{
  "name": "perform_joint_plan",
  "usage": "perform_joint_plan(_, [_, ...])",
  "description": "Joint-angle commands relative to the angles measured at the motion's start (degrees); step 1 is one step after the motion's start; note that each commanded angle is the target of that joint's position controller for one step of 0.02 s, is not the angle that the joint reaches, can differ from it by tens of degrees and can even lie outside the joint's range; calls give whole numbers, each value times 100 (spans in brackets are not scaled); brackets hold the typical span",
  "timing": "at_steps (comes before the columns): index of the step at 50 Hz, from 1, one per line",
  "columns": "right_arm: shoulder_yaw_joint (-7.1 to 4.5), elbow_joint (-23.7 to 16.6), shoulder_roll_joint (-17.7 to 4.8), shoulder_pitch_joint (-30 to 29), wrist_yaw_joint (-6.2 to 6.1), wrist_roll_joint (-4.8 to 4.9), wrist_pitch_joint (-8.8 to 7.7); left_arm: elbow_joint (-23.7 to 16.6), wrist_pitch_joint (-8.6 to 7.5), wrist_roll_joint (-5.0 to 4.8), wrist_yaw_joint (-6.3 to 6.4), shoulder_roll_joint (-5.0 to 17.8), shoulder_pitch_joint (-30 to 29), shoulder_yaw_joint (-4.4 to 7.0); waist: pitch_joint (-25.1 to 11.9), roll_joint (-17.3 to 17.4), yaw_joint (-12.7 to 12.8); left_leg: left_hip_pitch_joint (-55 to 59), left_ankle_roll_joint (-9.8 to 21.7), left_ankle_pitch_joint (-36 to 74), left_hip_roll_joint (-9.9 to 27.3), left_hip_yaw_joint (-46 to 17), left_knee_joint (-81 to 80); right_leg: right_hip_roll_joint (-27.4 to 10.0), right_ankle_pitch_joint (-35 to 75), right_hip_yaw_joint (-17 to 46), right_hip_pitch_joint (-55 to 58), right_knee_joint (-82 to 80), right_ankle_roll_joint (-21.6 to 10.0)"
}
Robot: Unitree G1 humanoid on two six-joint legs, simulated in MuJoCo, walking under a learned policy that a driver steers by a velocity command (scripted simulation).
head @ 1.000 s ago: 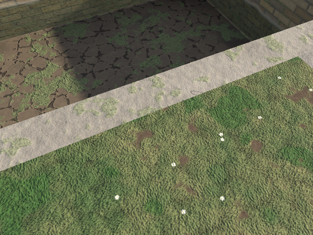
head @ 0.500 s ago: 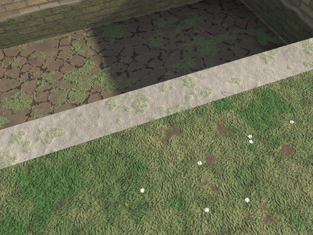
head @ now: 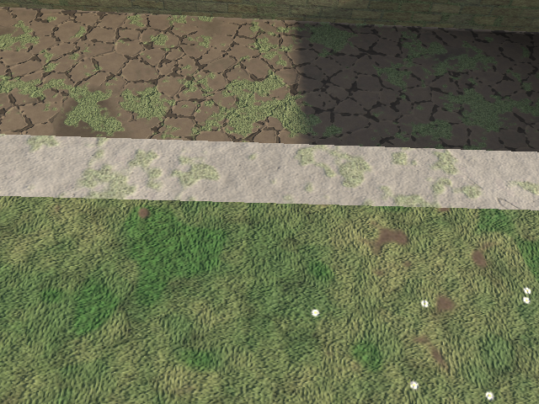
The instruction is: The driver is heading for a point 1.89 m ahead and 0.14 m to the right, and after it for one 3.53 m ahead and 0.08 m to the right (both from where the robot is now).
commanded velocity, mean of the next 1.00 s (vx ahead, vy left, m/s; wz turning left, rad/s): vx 0.00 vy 0.00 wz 0.16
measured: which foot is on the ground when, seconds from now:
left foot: down 0.00-1.00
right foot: up 0.00-0.40, down 0.42-1.00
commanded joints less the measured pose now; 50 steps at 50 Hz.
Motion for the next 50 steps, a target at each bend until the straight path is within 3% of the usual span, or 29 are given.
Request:
perform_joint_plan(1, [-188,-329,-827,-32,-132,25,-17,-384,-62,57,-30,666,-18,140,-494,999,-79,869,858,2673,1362,-1639,-1275,-101,589,417,-915,426,66])
perform_joint_plan(2, [-180,-323,-840,50,-118,17,-24,-352,-44,82,-60,649,71,141,-646,929,-70,918,846,2875,1305,-1602,-1235,-28,684,397,-828,461,98])
perform_joint_plan(4, [-182,-284,-889,199,-98,9,-79,-323,-8,32,-94,538,175,120,-818,762,-72,1027,847,3033,1320,-1545,-1219,18,781,365,-762,321,144])
perform_joint_plan(8, [-124,-171,-842,434,-124,-59,-115,-362,62,14,-67,446,-10,96,-694,936,-213,982,835,2424,1322,-1669,-1356,29,793,355,-733,-298,165])
perform_joint_plan(13, [-50,-49,-826,532,-157,-128,-139,-366,44,-18,-34,353,-169,54,-616,905,-298,820,870,2048,1395,-1864,-1342,89,672,379,-314,-1109,47])
perform_joint_plan(17, [25,54,-767,406,-176,-150,-152,-280,6,-81,27,292,-73,9,-641,927,-242,551,808,2369,1374,-1951,-1154,223,565,334,459,-1962,-91])
perform_joint_plan(19, [79,120,-703,278,-205,-107,-146,-152,-33,-91,66,201,171,-29,-662,854,-63,434,651,2499,1286,-1968,-961,269,1003,287,1039,-2974,-173])
perform_joint_plan(20, [119,157,-638,222,-223,-58,-147,-62,-85,-63,88,127,356,-68,-667,718,87,205,436,2342,1180,-1911,-844,183,1850,351,1609,-3972,-221])
perform_joint_plan(21, [195,171,-441,362,-219,-42,-194,-33,-169,25,132,275,382,-70,-809,396,-8,-134,139,1827,1011,-1825,-747,-330,2409,903,2232,-4330,-279])
perform_joint_plan(22, [249,222,-243,702,-202,-13,-213,-113,-250,93,145,611,204,-65,-913,-303,-288,-399,-61,772,527,-1354,-461,-1192,3112,1857,2433,-4454,-517])
perform_joint_plan(23, [202,371,-399,725,-232,-4,-143,-68,-253,1,68,656,-84,-72,-683,-511,-363,210,-117,-132,176,-913,-638,-1441,3759,1827,1453,-4198,-969])
perform_joint_plan(24, [214,470,-450,715,-243,-77,-118,-82,-281,-10,8,395,-291,-148,-662,-439,-417,562,-128,128,291,-920,-854,-1204,3463,1613,1314,-4175,-916])
perform_joint_plan(25, [215,558,-448,601,-239,-97,-122,-41,-297,-16,-19,322,-279,-178,-554,-449,-325,661,-119,579,328,-1051,-1041,-876,2926,1399,1222,-4185,-691])
perform_joint_plan(27, [175,682,-589,512,-208,-75,-153,80,-303,-38,20,368,-93,-187,-487,-291,-205,622,-147,1238,460,-1132,-1081,-532,2737,1126,1400,-4169,-474])
perform_joint_plan(28, [191,755,-541,546,-206,-58,-176,165,-308,-59,33,401,13,-177,-533,-206,-194,589,-157,1384,508,-1143,-1105,-476,2867,1056,1546,-4112,-459])
perform_joint_plan(31, [235,990,-415,563,-253,-39,-201,322,-312,-67,31,324,91,-202,-571,135,-147,491,-203,1339,533,-1146,-1228,-470,2905,1013,1751,-4030,-486])
perform_joint_plan(35, [253,1233,-387,534,-286,-35,-193,515,-314,-48,30,296,85,-228,-493,252,-128,504,-219,1331,565,-1147,-1281,-435,2760,1001,1670,-4054,-494])
perform_joint_plan(50, [356,1836,-275,680,-339,-25,-201,1143,-317,-48,49,139,310,-353,-430,261,-137,540,-211,1341,662,-1090,-1253,-330,2662,972,1566,-4085,-487])
Velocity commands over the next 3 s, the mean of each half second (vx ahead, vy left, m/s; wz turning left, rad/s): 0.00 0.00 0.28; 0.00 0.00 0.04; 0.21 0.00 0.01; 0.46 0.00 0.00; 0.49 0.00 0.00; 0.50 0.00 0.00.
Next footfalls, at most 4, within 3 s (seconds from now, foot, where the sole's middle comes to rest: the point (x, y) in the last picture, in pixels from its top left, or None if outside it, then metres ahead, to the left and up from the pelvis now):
0.42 right None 0.07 -0.12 -0.77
1.44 left None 0.14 0.11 -0.77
1.92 right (260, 374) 0.50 0.01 -0.77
2.46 left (196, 274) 0.77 0.20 -0.77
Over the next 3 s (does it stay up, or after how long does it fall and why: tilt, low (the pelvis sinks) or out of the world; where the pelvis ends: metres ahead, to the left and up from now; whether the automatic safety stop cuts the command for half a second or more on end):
stays up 0.85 0.12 -0.01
